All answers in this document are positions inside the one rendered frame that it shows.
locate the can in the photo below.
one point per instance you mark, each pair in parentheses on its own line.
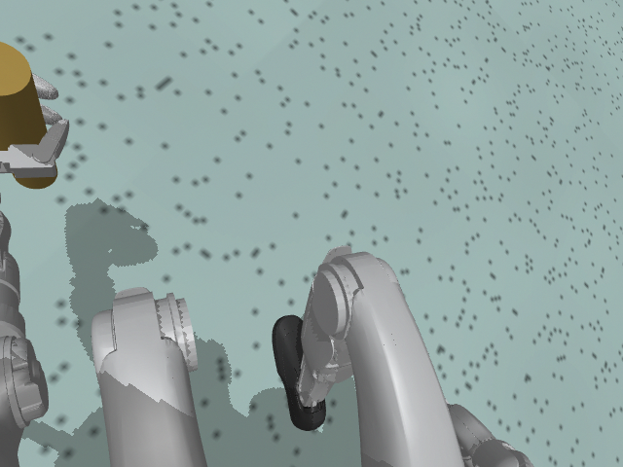
(21,117)

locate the left robot hand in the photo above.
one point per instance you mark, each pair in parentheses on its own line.
(32,160)

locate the left robot arm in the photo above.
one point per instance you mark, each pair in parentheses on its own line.
(23,387)

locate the right robot arm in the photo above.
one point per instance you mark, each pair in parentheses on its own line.
(497,453)

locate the right robot hand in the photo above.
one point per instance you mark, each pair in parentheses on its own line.
(471,432)

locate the right robot foot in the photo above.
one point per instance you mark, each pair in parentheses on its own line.
(288,354)

